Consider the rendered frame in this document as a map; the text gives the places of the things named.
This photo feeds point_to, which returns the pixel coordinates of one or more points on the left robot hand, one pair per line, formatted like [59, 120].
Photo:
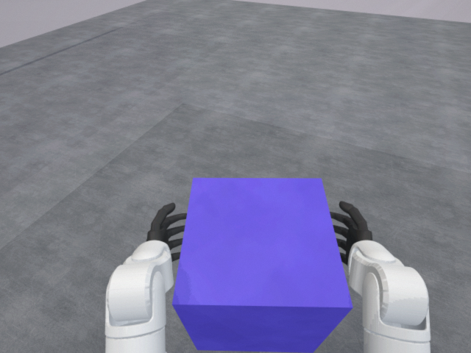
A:
[159, 229]

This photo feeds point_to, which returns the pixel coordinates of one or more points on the robot right forearm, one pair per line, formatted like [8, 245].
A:
[395, 303]

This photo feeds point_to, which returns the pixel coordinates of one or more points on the right robot hand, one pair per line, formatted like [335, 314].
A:
[357, 231]

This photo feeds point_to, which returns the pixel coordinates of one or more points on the robot left forearm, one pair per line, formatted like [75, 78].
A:
[135, 309]

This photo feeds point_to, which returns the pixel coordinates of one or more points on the carton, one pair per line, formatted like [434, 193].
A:
[260, 268]

